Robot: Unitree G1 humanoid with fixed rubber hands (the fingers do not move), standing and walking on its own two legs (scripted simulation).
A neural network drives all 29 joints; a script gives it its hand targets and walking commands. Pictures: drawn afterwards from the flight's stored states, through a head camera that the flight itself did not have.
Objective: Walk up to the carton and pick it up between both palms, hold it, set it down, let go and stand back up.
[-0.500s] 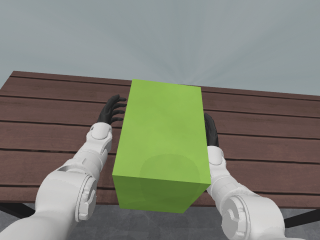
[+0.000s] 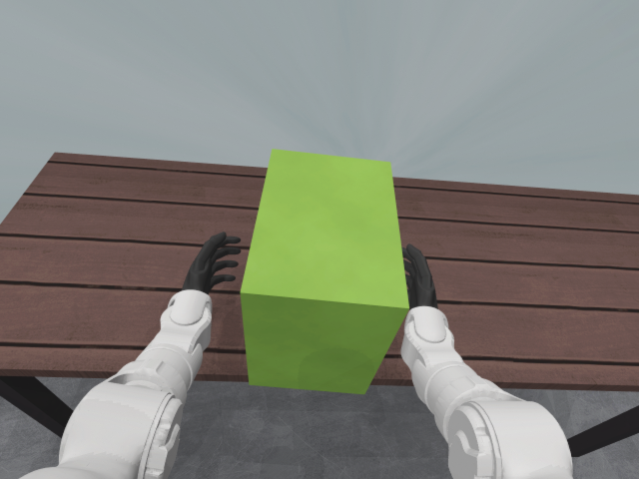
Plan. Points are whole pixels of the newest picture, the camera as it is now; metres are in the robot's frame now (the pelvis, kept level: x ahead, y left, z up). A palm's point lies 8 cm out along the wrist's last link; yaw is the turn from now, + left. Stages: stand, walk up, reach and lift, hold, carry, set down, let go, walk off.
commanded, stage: set down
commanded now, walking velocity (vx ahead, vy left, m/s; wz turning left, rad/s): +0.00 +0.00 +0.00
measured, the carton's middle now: (319, 274) +0.41 +0.01 +0.00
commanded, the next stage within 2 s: none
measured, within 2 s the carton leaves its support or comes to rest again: neither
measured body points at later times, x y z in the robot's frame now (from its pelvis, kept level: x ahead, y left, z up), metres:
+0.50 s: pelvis -0.01 +0.00 +0.00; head +0.02 +0.04 +0.45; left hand +0.32 +0.19 -0.03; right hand +0.31 -0.16 -0.01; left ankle +0.04 +0.07 -0.73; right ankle +0.05 -0.17 -0.73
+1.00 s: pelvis +0.01 -0.01 +0.01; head +0.03 +0.02 +0.45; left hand +0.26 +0.20 -0.03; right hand +0.27 -0.17 +0.00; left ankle +0.04 +0.07 -0.73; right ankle +0.05 -0.17 -0.73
